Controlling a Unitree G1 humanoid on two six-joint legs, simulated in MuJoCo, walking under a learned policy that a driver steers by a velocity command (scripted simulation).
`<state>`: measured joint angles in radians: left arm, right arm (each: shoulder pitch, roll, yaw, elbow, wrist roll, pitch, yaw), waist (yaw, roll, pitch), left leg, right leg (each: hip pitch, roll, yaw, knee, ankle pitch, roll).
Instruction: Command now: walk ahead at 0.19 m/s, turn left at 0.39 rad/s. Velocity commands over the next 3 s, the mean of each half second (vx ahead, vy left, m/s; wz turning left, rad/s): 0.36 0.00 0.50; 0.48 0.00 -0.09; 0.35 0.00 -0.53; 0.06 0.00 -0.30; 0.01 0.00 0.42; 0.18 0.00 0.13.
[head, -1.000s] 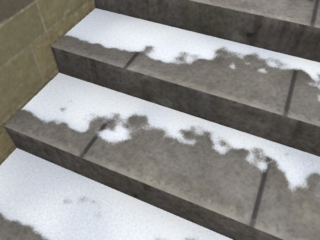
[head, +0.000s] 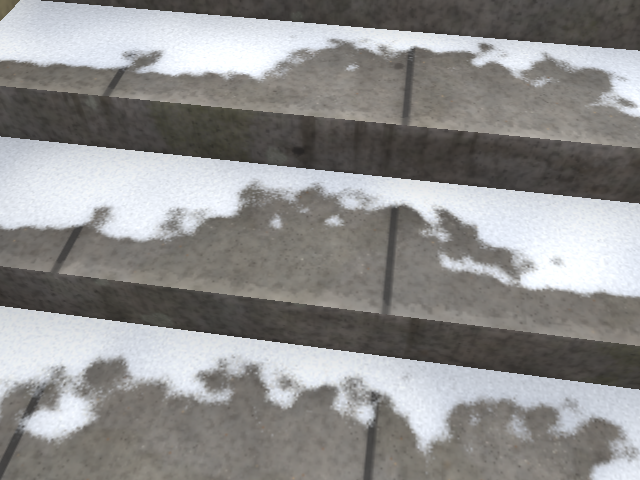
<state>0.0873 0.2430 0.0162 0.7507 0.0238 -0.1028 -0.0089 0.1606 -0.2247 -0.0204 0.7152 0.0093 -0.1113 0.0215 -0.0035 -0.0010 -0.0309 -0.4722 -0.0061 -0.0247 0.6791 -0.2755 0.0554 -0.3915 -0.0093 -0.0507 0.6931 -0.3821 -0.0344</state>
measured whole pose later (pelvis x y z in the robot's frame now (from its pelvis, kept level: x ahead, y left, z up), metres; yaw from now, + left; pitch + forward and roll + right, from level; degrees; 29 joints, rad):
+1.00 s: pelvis +0.46 +0.12 +0.13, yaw +13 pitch +6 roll -1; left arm 0.41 0.19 0.01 1.06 0.07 -0.06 -0.04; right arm 0.10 -0.20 0.02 0.75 -0.06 -0.06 0.05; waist 0.02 0.02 -0.14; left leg -0.99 0.00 -0.17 1.76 -0.05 0.18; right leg -0.52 0.13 -0.04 0.79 -0.39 -0.12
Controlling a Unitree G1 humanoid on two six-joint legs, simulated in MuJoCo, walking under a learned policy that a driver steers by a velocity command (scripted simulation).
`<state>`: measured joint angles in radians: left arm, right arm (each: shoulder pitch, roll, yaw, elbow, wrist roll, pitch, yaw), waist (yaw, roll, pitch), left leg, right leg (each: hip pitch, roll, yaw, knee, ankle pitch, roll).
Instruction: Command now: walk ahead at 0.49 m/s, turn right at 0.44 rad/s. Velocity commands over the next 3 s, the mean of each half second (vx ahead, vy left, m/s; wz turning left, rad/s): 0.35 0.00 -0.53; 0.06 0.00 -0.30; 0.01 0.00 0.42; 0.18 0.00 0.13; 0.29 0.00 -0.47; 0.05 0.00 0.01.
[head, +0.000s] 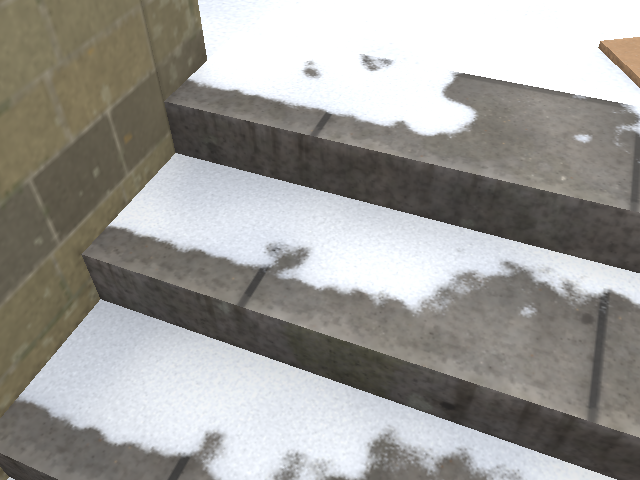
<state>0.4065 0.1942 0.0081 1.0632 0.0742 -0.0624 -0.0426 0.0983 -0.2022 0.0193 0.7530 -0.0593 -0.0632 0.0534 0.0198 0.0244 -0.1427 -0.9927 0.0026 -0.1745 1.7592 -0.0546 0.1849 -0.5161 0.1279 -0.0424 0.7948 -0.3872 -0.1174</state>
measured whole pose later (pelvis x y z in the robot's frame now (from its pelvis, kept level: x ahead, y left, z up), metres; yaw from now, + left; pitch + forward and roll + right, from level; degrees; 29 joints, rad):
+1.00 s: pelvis +0.37 +0.02 +0.18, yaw -27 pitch +3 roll +0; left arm 0.09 0.20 0.04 0.83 0.00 -0.08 -0.05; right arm 0.06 -0.18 -0.03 0.80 0.00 -0.11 0.05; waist -0.01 0.02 -0.02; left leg -0.33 0.10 0.19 0.59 -0.29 0.00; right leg -0.36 -0.01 -0.03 0.59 -0.28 -0.01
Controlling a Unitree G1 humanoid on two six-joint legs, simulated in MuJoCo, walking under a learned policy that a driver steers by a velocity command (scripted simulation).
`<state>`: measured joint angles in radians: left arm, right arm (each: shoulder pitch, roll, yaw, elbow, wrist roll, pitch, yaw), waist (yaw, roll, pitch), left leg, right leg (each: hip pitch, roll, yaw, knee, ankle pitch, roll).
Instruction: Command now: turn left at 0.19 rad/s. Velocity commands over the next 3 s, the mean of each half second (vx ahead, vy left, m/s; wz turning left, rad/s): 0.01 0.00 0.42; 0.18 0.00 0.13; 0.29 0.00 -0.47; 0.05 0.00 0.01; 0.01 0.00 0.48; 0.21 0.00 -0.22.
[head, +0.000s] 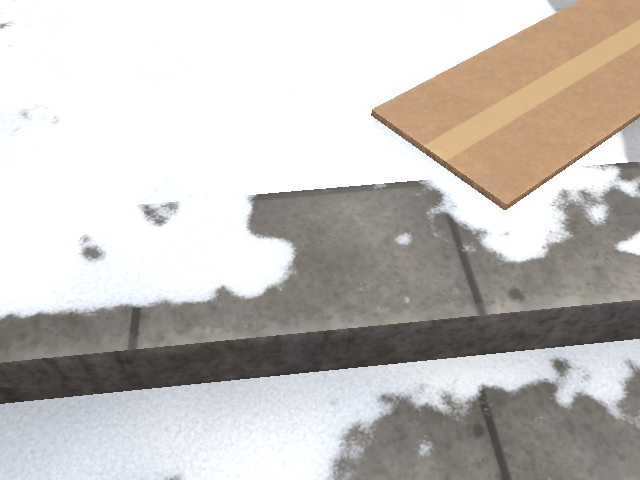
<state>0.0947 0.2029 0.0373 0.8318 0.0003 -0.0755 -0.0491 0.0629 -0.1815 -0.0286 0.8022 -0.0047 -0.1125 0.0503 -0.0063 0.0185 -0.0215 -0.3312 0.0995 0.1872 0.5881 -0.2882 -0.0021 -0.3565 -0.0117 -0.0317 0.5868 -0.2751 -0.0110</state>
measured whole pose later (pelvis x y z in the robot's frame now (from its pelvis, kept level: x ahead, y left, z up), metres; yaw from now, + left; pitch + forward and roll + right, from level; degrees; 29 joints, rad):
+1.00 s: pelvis +0.11 +0.07 +0.01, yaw +18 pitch +7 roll -2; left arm 0.28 0.21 0.02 0.72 0.05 -0.04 -0.07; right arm 0.30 -0.23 -0.04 0.79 -0.04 -0.09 0.01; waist -0.05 0.01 -0.11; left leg -0.17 -0.02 -0.08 0.39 -0.33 0.07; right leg -0.46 -0.03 -0.07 0.76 -0.28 -0.04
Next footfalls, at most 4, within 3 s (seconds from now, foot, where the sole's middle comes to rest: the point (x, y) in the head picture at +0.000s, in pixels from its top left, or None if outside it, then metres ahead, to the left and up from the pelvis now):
1.04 right None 0.17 -0.06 -0.77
1.38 left None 0.42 0.21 -0.62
1.74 right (365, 464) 0.48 -0.04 -0.62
2.66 right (348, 458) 0.49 -0.01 -0.62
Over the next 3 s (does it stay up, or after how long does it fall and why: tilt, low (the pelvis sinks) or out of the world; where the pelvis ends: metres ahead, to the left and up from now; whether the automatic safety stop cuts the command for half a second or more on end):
stays up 0.53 0.10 0.15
